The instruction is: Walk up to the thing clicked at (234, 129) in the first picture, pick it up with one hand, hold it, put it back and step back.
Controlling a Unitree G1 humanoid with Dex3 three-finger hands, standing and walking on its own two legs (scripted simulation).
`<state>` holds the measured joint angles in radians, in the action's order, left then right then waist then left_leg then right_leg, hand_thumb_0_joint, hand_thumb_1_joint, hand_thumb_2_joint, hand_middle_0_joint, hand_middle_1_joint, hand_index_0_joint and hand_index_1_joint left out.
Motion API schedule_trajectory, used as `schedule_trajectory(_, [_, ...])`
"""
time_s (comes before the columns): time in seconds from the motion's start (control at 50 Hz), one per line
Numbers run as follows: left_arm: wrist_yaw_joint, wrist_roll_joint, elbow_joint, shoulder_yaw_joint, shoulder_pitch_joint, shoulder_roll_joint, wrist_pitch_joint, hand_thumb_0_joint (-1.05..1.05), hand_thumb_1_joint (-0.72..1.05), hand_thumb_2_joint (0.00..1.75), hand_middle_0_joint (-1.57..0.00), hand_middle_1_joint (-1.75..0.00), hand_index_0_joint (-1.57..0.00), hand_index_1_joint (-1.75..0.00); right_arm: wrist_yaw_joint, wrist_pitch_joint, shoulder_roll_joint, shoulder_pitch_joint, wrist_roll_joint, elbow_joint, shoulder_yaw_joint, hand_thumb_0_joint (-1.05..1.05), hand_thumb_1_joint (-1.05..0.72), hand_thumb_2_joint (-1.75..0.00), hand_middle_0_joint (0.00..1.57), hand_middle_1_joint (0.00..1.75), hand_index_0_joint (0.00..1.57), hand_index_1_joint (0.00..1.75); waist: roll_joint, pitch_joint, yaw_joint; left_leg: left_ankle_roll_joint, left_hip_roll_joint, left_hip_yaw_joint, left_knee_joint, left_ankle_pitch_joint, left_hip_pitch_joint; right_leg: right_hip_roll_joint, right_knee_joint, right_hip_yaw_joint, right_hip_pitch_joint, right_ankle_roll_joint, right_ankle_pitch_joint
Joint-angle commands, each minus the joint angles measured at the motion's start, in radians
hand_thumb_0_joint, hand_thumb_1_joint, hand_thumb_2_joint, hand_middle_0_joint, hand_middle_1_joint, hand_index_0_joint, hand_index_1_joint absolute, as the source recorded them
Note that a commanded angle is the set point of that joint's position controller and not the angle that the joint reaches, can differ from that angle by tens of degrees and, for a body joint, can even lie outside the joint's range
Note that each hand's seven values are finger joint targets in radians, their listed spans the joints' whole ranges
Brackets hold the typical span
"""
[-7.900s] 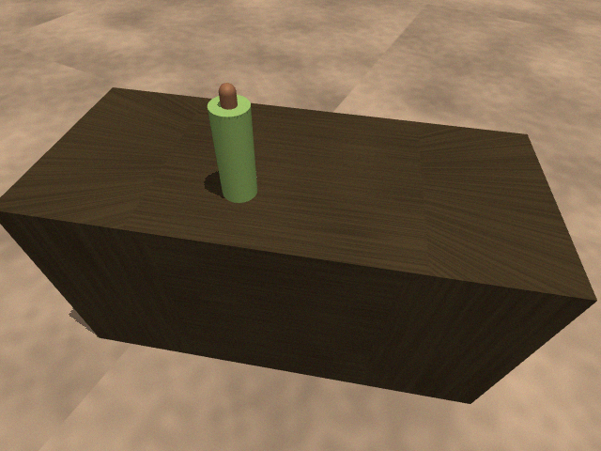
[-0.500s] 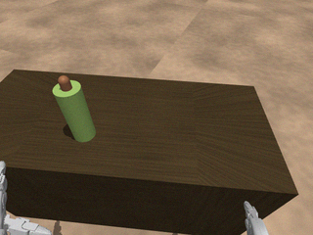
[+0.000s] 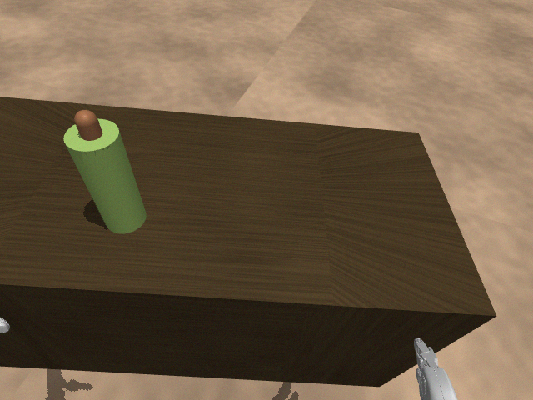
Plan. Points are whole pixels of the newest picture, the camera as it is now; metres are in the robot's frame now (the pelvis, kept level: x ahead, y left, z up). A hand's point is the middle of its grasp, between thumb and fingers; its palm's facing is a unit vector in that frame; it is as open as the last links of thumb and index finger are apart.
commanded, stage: go down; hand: left
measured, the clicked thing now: (108, 173) +0.51 +0.29 +0.02
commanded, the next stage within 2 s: none
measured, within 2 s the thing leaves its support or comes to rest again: neither
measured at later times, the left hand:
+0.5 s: hand out of the picture +0.29 +0.42 +0.07, palm faces +0.34 -0.94 -0.02, open 17.5 cm
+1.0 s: hand out of the picture +0.34 +0.45 +0.06, palm faces +0.38 -0.93 +0.03, open 17.5 cm
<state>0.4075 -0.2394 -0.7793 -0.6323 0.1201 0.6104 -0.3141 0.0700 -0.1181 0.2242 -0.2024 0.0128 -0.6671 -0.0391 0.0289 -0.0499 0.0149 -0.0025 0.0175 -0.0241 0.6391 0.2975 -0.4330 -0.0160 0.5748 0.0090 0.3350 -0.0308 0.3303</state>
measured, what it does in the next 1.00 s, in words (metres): stands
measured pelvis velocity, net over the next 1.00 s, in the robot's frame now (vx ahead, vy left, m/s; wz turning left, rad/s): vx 0.01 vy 0.01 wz -0.01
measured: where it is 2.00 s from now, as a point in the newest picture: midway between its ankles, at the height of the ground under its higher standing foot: outside the picture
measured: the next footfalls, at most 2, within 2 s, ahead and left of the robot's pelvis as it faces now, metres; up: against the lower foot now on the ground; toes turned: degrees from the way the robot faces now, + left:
none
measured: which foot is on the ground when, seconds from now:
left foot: down 0.00-1.00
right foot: down 0.00-1.00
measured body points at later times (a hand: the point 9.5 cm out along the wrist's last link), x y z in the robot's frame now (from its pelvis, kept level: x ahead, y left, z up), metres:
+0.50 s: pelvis -0.01 +0.00 -0.01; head +0.04 +0.04 +0.43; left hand +0.26 +0.47 +0.08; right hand +0.16 -0.27 -0.06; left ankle +0.02 +0.12 -0.73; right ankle -0.03 -0.14 -0.73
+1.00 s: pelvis +0.01 +0.01 -0.03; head +0.08 +0.07 +0.41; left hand +0.31 +0.50 +0.06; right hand +0.16 -0.25 -0.07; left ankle +0.02 +0.12 -0.73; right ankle -0.03 -0.14 -0.73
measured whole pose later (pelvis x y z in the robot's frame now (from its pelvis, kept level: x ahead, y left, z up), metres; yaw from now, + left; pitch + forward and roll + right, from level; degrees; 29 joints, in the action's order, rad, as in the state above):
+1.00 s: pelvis +0.01 +0.01 -0.03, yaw -1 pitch +16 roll -4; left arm 0.60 -0.24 -1.12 -0.84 0.42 0.90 -0.26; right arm 0.11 -0.22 0.26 -0.30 -0.02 -0.45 0.02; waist 0.04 -0.15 0.09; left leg 0.01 0.04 -0.05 0.91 0.42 -0.77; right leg 0.01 0.79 0.03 0.64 -0.04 0.42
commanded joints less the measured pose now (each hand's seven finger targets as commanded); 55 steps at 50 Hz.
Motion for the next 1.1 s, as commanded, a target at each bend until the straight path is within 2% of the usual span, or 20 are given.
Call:
schedule_trajectory(0.0, [0.058,-0.039,0.108,-0.075,0.166,0.337,-0.054,0.0,-0.39,0.04,-0.03,-0.01,-0.04,0.0,0.024,-0.06,0.163,0.031,0.003,0.119,-0.05,0.0,0.47,-0.06,0.05,0.05,0.05,0.05,-0.173,-0.204,-0.021,-0.004,0.001,-0.002,-0.073,-0.3,0.146,0.023,-0.032,0.029,0.018,0.049,-0.236])
schedule_trajectory(0.06, [0.071,-0.043,0.128,-0.093,0.206,0.37,-0.057,0.0,-0.46,0.04,-0.04,-0.02,-0.04,-0.02,0.031,-0.068,0.182,0.032,-0.001,0.139,-0.059,0.0,0.49,-0.06,0.05,0.05,0.05,0.05,-0.17,-0.221,-0.023,-0.004,0.001,-0.003,-0.066,-0.267,0.14,0.026,-0.027,0.032,0.038,0.05,-0.209])
schedule_trajectory(0.08, [0.074,-0.047,0.114,-0.128,0.197,0.399,-0.057,0.0,-0.49,0.04,-0.04,-0.03,-0.05,-0.03,0.033,-0.073,0.198,0.031,-0.003,0.163,-0.068,0.0,0.49,-0.06,0.05,0.05,0.05,0.05,-0.16,-0.244,-0.02,-0.002,0.002,-0.004,-0.056,-0.281,0.142,0.026,-0.024,0.032,0.034,0.046,-0.22])
schedule_trajectory(0.1, [0.075,-0.044,0.148,-0.11,0.221,0.391,-0.059,0.0,-0.5,0.05,-0.04,-0.04,-0.05,-0.03,0.031,-0.076,0.192,0.023,-0.005,0.162,-0.063,0.0,0.48,-0.06,0.05,0.05,0.05,0.05,-0.171,-0.246,-0.021,-0.004,0.004,-0.006,-0.06,-0.276,0.154,0.028,-0.02,0.034,0.04,0.049,-0.214])
schedule_trajectory(0.18, [0.083,-0.041,0.139,-0.143,0.253,0.419,-0.071,0.0,-0.59,0.06,-0.05,-0.06,-0.05,-0.06,0.04,-0.088,0.198,0.034,-0.012,0.188,-0.062,0.0,0.5,-0.06,0.05,0.05,0.05,0.05,-0.177,-0.3,-0.019,-0.006,0.014,-0.014,-0.029,-0.377,0.177,0.029,0.003,0.034,0.049,0.047,-0.262])
schedule_trajectory(0.2, [0.087,-0.04,0.209,-0.116,0.322,0.413,-0.077,0.0,-0.6,0.05,-0.06,-0.06,-0.06,-0.06,0.039,-0.085,0.179,-0.002,-0.011,0.137,-0.062,0.0,0.49,-0.06,0.05,0.05,0.05,0.05,-0.218,-0.307,-0.013,-0.008,0.011,-0.014,-0.027,-0.369,0.194,0.027,0.0,0.028,0.067,0.049,-0.253])
schedule_trajectory(0.22, [0.085,-0.033,0.103,-0.141,0.264,0.425,-0.067,0.0,-0.59,0.05,-0.05,-0.06,-0.06,-0.06,0.044,-0.091,0.202,0.045,-0.012,0.196,-0.066,0.0,0.49,-0.06,0.05,0.05,0.05,0.05,-0.164,-0.27,-0.01,-0.002,0.007,-0.01,-0.022,-0.349,0.163,0.027,-0.005,0.029,0.067,0.044,-0.249])
schedule_trajectory(0.24, [0.09,-0.032,0.165,-0.14,0.311,0.445,-0.074,0.0,-0.58,0.06,-0.05,-0.06,-0.05,-0.06,0.046,-0.09,0.2,0.032,-0.012,0.14,-0.08,0.0,0.5,-0.06,0.05,0.05,0.05,0.05,-0.199,-0.283,-0.013,-0.005,0.007,-0.012,-0.028,-0.314,0.157,0.025,0.0,0.025,0.08,0.048,-0.225])
schedule_trajectory(0.26, [0.092,-0.03,0.08,-0.135,0.293,0.441,-0.071,0.0,-0.56,0.07,-0.05,-0.06,-0.05,-0.07,0.049,-0.095,0.203,0.045,-0.011,0.157,-0.076,0.0,0.49,-0.06,0.05,0.05,0.05,0.05,-0.18,-0.23,0.003,0.0,-0.002,-0.002,-0.027,-0.263,0.127,0.022,-0.006,0.022,0.086,0.044,-0.207])
schedule_trajectory(0.3, [0.104,-0.041,0.097,-0.178,0.381,0.508,-0.086,0.0,-0.55,0.08,-0.05,-0.06,-0.05,-0.07,0.059,-0.105,0.24,0.067,-0.011,0.191,-0.101,0.0,0.49,-0.06,0.05,0.05,0.05,0.05,-0.174,-0.25,0.02,0.003,-0.001,-0.006,-0.023,-0.217,0.117,0.023,0.001,0.024,0.095,0.044,-0.183])
schedule_trajectory(0.36, [0.141,-0.057,0.02,-0.184,0.407,0.523,-0.097,0.0,-0.57,0.1,-0.04,-0.08,-0.05,-0.08,0.062,-0.112,0.224,0.038,-0.008,0.174,-0.092,0.0,0.52,-0.06,0.05,0.05,0.05,0.05,-0.164,-0.194,0.032,0.01,-0.012,-0.001,-0.022,-0.102,0.047,0.023,0.002,0.021,0.128,0.042,-0.116])
schedule_trajectory(0.4, [0.172,-0.065,0.012,-0.186,0.44,0.543,-0.101,0.0,-0.59,0.11,-0.04,-0.08,-0.05,-0.09,0.063,-0.123,0.201,0.02,-0.003,0.171,-0.067,0.0,0.53,-0.05,0.05,0.05,0.05,0.05,-0.188,-0.223,0.034,0.012,-0.017,0.003,-0.012,-0.069,0.048,0.022,0.013,0.02,0.154,0.044,-0.094])
schedule_trajectory(0.44, [0.208,-0.08,-0.057,-0.162,0.448,0.524,-0.093,0.0,-0.59,0.11,-0.04,-0.08,-0.05,-0.08,0.06,-0.13,0.15,0.015,0.0,0.168,-0.008,0.0,0.53,-0.05,0.05,0.05,0.05,0.05,-0.208,-0.213,0.04,0.012,-0.016,-0.002,0.0,-0.064,0.021,0.024,0.031,0.025,0.175,0.044,-0.09])
schedule_trajectory(0.56, [0.235,-0.085,-0.129,-0.197,0.508,0.643,-0.047,0.0,-0.61,0.1,-0.04,-0.06,-0.04,-0.07,0.077,-0.15,0.229,-0.013,-0.012,0.246,-0.031,0.0,0.54,-0.05,0.05,0.05,0.05,0.05,-0.22,-0.323,0.044,0.014,-0.009,-0.015,0.066,-0.17,0.038,0.027,0.075,0.031,0.208,0.042,-0.147])
schedule_trajectory(0.66, [0.197,-0.05,-0.12,-0.25,0.555,0.74,-0.037,0.0,-0.56,0.1,-0.04,-0.06,-0.04,-0.07,0.084,-0.157,0.277,-0.017,-0.018,0.317,-0.072,0.0,0.54,-0.05,0.05,0.05,0.05,0.05,-0.225,-0.347,0.027,0.009,-0.008,-0.022,0.086,-0.1,0.001,0.031,0.096,0.033,0.243,0.047,-0.074])
schedule_trajectory(0.78, [0.197,-0.036,-0.16,-0.239,0.488,0.692,-0.027,0.0,-0.58,0.11,-0.04,-0.06,-0.04,-0.07,0.071,-0.158,0.239,-0.043,-0.018,0.359,-0.043,0.0,0.53,-0.05,0.05,0.05,0.05,0.05,-0.24,-0.416,0.019,-0.003,0.018,-0.041,0.128,-0.29,0.047,0.045,0.144,0.052,0.267,0.052,-0.149])
schedule_trajectory(0.86, [0.203,-0.041,-0.136,-0.263,0.514,0.737,-0.016,0.0,-0.57,0.11,-0.03,-0.06,-0.04,-0.07,0.065,-0.151,0.192,-0.099,-0.019,0.326,0.002,0.0,0.53,-0.06,0.05,0.05,0.05,0.05,-0.28,-0.433,0.008,-0.002,0.016,-0.036,0.159,-0.366,0.041,0.042,0.159,0.047,0.268,0.049,-0.194])
schedule_trajectory(0.92, [0.196,-0.031,-0.125,-0.264,0.523,0.752,-0.004,0.0,-0.56,0.12,-0.03,-0.06,-0.04,-0.07,0.069,-0.15,0.249,-0.085,-0.021,0.369,-0.049,0.0,0.53,-0.06,0.05,0.05,0.05,0.05,-0.279,-0.425,0.026,-0.006,0.024,-0.041,0.16,-0.388,0.056,0.046,0.162,0.051,0.291,0.049,-0.192])
schedule_trajectory(1.0, [0.187,-0.014,-0.097,-0.275,0.555,0.777,0.001,0.0,-0.57,0.1,-0.04,-0.06,-0.04,-0.07,0.065,-0.15,0.262,-0.117,-0.022,0.335,-0.074,0.0,0.51,-0.06,0.05,0.05,0.05,0.05,-0.31,-0.415,0.033,-0.014,0.033,-0.05,0.169,-0.41,0.072,0.048,0.177,0.056,0.328,0.052,-0.181])
schedule_trajectory(1.08, [0.19,-0.008,-0.102,-0.261,0.551,0.755,0.007,0.0,-0.55,0.11,-0.03,-0.06,-0.04,-0.07,0.056,-0.158,0.242,-0.096,-0.019,0.379,-0.052,0.0,0.52,-0.06,0.05,0.05,0.05,0.05,-0.282,-0.411,0.037,-0.007,0.033,-0.05,0.183,-0.439,0.064,0.05,0.186,0.058,0.331,0.05,-0.196])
